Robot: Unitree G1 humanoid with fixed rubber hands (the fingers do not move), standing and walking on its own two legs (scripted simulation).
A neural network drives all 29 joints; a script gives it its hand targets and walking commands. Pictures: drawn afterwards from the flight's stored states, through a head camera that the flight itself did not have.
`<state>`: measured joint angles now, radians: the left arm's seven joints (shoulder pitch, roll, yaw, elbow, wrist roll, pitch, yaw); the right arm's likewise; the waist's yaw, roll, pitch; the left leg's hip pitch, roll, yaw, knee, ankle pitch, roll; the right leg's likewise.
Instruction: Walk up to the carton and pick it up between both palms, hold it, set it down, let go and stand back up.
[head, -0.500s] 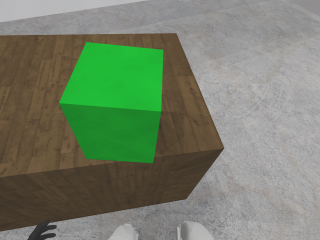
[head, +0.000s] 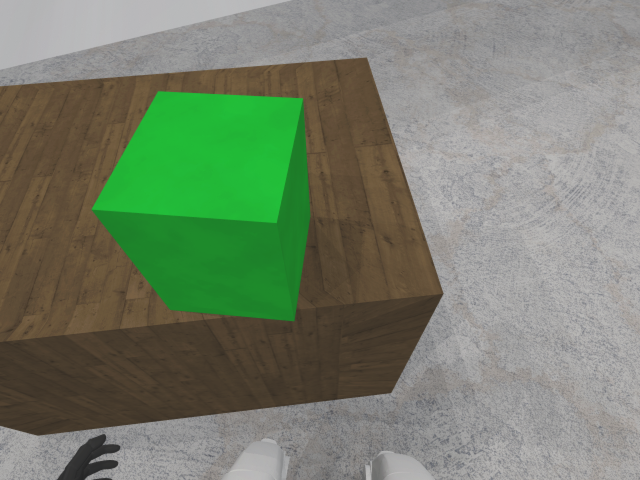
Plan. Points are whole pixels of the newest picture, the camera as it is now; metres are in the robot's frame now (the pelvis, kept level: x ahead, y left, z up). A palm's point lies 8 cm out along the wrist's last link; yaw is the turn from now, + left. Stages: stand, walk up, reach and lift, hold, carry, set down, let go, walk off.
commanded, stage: walk up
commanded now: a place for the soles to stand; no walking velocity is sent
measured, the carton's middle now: (230, 213) +0.47 +0.13 +0.02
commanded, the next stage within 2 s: none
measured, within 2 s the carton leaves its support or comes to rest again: neither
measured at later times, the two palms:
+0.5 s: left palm out of the picture +0.08 +0.31 -0.12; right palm out of the picture +0.07 -0.32 -0.10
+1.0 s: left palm out of the picture +0.06 +0.30 -0.13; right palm out of the picture +0.07 -0.33 -0.11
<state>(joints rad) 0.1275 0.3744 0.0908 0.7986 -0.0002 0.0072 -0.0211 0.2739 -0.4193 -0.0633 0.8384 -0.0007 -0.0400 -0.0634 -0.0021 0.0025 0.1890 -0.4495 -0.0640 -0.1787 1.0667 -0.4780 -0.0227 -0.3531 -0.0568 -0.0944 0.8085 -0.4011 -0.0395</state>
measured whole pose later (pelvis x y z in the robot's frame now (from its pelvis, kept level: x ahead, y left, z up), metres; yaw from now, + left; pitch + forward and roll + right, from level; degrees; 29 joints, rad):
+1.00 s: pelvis -0.03 -0.01 -0.02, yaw +7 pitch -4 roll +1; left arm 0.13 0.38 0.11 0.80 0.00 0.05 -0.02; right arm 0.26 -0.37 -0.06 0.87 0.00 -0.07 -0.06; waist 0.00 -0.06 0.17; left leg -0.41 -0.05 -0.19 0.90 -0.43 -0.03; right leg -0.40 -0.03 -0.04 0.92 -0.45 -0.02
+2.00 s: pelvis -0.05 -0.02 -0.01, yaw +10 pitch -4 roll +0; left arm 0.15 0.39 0.12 0.80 0.00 0.06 -0.03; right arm 0.25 -0.37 -0.06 0.90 0.00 -0.06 -0.06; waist 0.00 -0.07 0.16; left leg -0.40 -0.03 -0.18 0.87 -0.41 -0.04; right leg -0.38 -0.02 -0.03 0.95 -0.55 -0.01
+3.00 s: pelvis -0.06 -0.07 -0.01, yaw +10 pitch -4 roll +0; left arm 0.19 0.39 0.11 0.80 0.00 0.04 -0.03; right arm 0.24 -0.37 -0.06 0.91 0.00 -0.06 -0.06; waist 0.00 -0.06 0.14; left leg -0.37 -0.01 -0.17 0.81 -0.39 -0.05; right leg -0.34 -0.01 -0.05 0.85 -0.51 -0.03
